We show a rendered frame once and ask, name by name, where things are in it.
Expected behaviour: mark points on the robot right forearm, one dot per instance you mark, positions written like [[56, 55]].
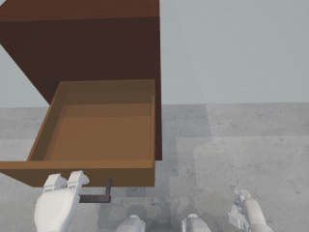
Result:
[[259, 227]]

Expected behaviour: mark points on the robot left hand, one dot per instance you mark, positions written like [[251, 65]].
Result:
[[55, 208]]

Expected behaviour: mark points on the left robot thigh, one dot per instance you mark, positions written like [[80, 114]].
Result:
[[131, 224]]

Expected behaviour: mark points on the drawer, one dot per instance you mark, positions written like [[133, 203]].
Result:
[[105, 128]]

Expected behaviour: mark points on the cabinet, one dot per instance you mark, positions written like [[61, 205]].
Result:
[[85, 40]]

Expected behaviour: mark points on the robot right hand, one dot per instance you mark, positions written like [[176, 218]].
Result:
[[249, 211]]

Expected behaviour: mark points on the right robot shin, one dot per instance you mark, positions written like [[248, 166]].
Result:
[[192, 216]]

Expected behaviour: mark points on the handle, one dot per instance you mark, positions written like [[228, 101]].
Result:
[[97, 198]]

